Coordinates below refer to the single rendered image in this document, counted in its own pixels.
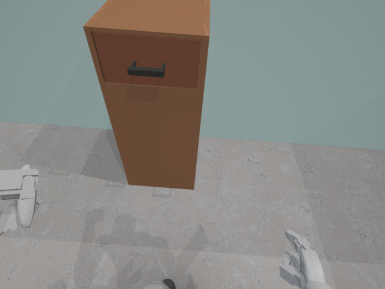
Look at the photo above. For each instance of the robot right hand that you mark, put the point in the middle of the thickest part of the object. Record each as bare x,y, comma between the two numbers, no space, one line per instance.
305,268

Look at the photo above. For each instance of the drawer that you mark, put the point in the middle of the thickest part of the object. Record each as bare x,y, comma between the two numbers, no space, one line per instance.
181,57

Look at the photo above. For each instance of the cabinet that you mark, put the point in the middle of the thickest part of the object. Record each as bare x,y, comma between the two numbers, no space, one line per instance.
156,128

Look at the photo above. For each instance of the handle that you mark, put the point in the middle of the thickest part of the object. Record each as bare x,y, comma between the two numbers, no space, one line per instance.
146,71

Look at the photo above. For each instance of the robot left hand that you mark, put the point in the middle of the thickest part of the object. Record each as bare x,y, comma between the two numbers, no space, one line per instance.
18,184

